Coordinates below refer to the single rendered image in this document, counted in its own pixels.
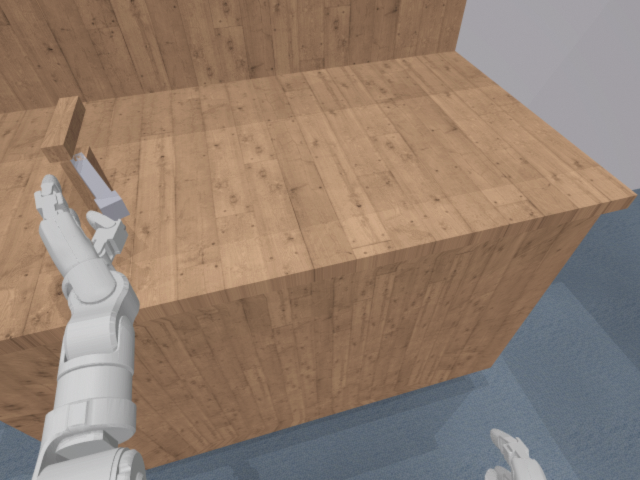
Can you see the robot left hand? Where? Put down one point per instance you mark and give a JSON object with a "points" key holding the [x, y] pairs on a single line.
{"points": [[62, 235]]}

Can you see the tap lever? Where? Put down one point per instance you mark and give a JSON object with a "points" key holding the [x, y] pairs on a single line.
{"points": [[109, 202]]}

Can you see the counter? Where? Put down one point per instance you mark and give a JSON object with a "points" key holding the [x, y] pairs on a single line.
{"points": [[329, 206]]}

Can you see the robot left forearm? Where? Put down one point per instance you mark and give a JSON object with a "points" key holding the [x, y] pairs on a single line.
{"points": [[93, 409]]}

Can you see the robot left upper arm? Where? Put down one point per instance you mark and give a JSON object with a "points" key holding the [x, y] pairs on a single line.
{"points": [[115, 464]]}

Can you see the robot right hand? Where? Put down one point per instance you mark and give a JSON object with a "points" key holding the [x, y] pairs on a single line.
{"points": [[516, 455]]}

